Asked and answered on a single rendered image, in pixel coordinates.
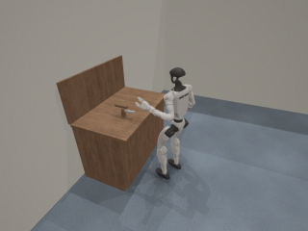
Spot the robot left hand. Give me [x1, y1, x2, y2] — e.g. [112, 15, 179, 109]
[135, 97, 150, 111]

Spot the counter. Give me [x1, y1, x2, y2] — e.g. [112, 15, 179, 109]
[56, 55, 166, 191]

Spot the left robot forearm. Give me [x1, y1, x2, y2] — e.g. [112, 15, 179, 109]
[147, 106, 172, 121]

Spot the humanoid robot torso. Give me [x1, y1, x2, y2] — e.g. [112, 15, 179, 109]
[170, 84, 189, 133]

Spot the robot right upper arm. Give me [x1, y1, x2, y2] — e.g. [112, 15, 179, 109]
[184, 85, 195, 107]

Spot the left robot shin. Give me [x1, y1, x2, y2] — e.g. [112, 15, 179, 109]
[157, 148, 167, 174]

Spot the tap lever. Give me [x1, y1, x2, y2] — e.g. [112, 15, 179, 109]
[124, 110, 135, 115]

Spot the robot left upper arm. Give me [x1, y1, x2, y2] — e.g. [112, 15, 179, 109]
[164, 91, 175, 121]

